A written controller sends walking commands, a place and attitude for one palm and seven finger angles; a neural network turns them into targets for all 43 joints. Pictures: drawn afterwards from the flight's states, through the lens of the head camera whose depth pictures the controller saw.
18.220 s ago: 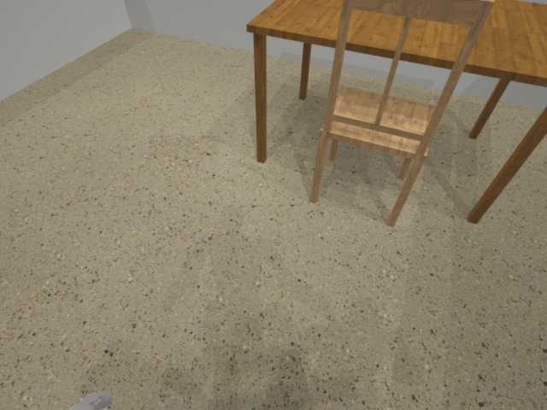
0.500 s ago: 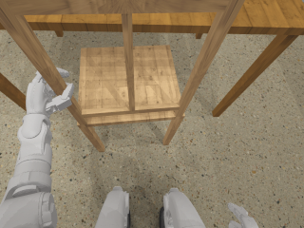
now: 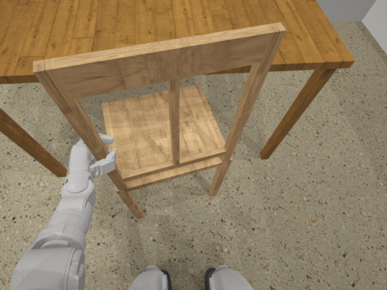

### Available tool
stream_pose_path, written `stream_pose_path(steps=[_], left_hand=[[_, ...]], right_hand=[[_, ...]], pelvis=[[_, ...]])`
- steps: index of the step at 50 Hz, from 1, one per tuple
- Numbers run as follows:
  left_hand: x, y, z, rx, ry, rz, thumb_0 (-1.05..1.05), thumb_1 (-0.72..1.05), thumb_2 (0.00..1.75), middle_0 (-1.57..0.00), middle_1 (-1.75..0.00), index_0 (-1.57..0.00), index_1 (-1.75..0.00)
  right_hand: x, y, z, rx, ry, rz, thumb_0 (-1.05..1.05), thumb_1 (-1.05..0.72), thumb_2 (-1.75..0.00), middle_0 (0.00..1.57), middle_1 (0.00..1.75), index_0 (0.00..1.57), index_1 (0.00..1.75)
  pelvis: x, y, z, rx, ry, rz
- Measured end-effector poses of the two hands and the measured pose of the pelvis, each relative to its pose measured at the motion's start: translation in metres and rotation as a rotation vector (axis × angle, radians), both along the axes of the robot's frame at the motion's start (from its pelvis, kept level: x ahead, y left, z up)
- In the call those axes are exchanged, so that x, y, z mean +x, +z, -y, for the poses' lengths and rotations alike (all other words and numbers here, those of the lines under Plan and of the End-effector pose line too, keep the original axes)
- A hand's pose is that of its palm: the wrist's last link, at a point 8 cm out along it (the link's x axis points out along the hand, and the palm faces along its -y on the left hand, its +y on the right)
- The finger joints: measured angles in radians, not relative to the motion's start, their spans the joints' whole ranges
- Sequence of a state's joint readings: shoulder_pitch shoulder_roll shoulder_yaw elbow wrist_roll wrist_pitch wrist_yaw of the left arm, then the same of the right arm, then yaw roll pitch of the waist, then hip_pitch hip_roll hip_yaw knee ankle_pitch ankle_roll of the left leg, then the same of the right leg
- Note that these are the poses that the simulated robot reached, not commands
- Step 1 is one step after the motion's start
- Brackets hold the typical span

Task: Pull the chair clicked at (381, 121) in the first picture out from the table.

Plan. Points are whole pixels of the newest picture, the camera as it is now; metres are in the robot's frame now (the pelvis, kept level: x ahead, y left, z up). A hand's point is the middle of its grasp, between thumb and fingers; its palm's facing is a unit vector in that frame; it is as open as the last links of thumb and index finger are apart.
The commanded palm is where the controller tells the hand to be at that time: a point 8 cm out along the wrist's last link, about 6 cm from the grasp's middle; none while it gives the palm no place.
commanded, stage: step backward, pulling the chair out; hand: left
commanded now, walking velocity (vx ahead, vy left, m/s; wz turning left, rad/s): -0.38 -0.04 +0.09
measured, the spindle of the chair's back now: (174, 130) +0.47 +0.03 -0.04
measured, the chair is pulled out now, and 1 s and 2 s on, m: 0.05 0.11 0.13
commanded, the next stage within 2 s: none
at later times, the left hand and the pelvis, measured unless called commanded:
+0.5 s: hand (127, 189) +0.33 +0.13 -0.05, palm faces +0.13 -0.97 -0.20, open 5.7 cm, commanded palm +0.32 +0.18 -0.05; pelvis -0.06 -0.02 +0.01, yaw +2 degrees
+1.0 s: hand (130, 197) +0.31 +0.13 -0.05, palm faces +0.14 -0.97 -0.21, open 5.7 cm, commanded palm +0.31 +0.18 -0.05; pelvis -0.06 -0.03 +0.00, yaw +2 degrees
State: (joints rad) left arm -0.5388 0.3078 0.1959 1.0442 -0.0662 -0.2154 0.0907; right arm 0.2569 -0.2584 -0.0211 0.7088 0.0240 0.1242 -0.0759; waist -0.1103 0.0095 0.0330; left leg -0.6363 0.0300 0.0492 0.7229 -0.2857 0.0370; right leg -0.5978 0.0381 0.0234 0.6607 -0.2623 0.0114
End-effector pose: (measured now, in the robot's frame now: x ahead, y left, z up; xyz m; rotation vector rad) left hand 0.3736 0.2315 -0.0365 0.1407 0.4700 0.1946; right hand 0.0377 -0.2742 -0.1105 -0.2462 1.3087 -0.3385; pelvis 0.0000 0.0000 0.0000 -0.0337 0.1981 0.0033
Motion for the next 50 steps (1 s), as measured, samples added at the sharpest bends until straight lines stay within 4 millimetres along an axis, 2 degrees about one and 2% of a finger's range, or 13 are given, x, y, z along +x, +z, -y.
stream_pose_path(steps=[7, 13, 17, 22, 25, 29, 35, 39, 43, 50], left_hand=[[-0.030, 0.002, 0.020, 0.008, 0.027, -0.017, 0.04, 0.62, 0.68, -0.28, -1.13, -0.50, -1.45], [-0.049, 0.002, 0.036, 0.015, 0.056, -0.025, 0.03, 0.61, 0.68, -0.28, -1.12, -0.50, -1.45], [-0.059, 0.002, 0.044, 0.014, 0.057, -0.033, 0.03, 0.61, 0.68, -0.28, -1.12, -0.50, -1.45], [-0.067, 0.003, 0.049, 0.011, 0.019, -0.042, 0.02, 0.62, 0.67, -0.25, -1.12, -0.50, -1.45], [-0.071, 0.003, 0.049, 0.012, -0.019, -0.041, 0.01, 0.62, 0.67, -0.24, -1.13, -0.50, -1.45], [-0.075, 0.003, 0.048, 0.009, -0.056, -0.042, 0.00, 0.63, 0.67, -0.21, -1.14, -0.50, -1.45], [-0.080, 0.004, 0.049, 0.008, -0.066, -0.045, 0.00, 0.63, 0.67, -0.20, -1.14, -0.50, -1.45], [-0.084, 0.004, 0.052, 0.008, -0.045, -0.051, 0.01, 0.62, 0.68, -0.21, -1.13, -0.50, -1.45], [-0.088, 0.004, 0.055, 0.020, -0.024, -0.051, 0.00, 0.60, 0.70, -0.23, -1.11, -0.50, -1.45], [-0.089, 0.005, 0.057, 0.023, -0.006, -0.054, 0.00, 0.59, 0.71, -0.24, -1.10, -0.50, -1.45]], right_hand=[[-0.013, -0.017, 0.002, 0.070, 0.002, -0.001, 0.01, -0.91, -0.90, 0.20, 0.30, 0.20, 0.30], [-0.015, -0.017, 0.020, 0.067, 0.016, 0.046, 0.01, -0.91, -0.90, 0.20, 0.30, 0.20, 0.30], [-0.017, -0.010, 0.035, 0.034, 0.022, 0.071, 0.01, -0.91, -0.90, 0.20, 0.30, 0.20, 0.30], [-0.025, -0.001, 0.045, -0.028, 0.033, 0.083, 0.01, -0.91, -0.90, 0.20, 0.30, 0.20, 0.30], [-0.029, 0.004, 0.041, -0.046, 0.021, 0.096, 0.01, -0.91, -0.90, 0.20, 0.30, 0.20, 0.30], [-0.033, 0.009, 0.026, -0.041, 0.025, 0.120, 0.01, -0.91, -0.90, 0.20, 0.30, 0.20, 0.30], [-0.035, -0.003, 0.004, 0.021, 0.038, 0.137, 0.01, -0.91, -0.90, 0.20, 0.30, 0.20, 0.30], [-0.036, -0.015, -0.002, 0.069, 0.040, 0.142, 0.01, -0.91, -0.90, 0.20, 0.30, 0.20, 0.30], [-0.035, -0.023, 0.002, 0.090, 0.039, 0.145, 0.01, -0.90, -0.90, 0.20, 0.30, 0.20, 0.30], [-0.035, -0.016, 0.025, 0.030, 0.054, 0.133, 0.01, -0.91, -0.90, 0.20, 0.30, 0.20, 0.30]], pelvis=[[-0.018, 0.001, 0.020, 0.002, 0.008, 0.032], [-0.036, 0.001, 0.036, 0.008, 0.029, 0.055], [-0.046, 0.004, 0.037, 0.016, 0.039, 0.078], [-0.055, 0.005, 0.027, 0.006, 0.047, 0.099], [-0.059, 0.006, 0.021, 0.005, 0.037, 0.111], [-0.061, 0.009, 0.015, 0.000, 0.021, 0.110], [-0.062, 0.006, 0.018, 0.021, 0.008, 0.136], [-0.065, 0.003, 0.025, 0.021, 0.007, 0.149], [-0.066, 0.001, 0.033, 0.025, 0.013, 0.152], [-0.064, 0.005, 0.031, 0.029, 0.037, 0.133]])
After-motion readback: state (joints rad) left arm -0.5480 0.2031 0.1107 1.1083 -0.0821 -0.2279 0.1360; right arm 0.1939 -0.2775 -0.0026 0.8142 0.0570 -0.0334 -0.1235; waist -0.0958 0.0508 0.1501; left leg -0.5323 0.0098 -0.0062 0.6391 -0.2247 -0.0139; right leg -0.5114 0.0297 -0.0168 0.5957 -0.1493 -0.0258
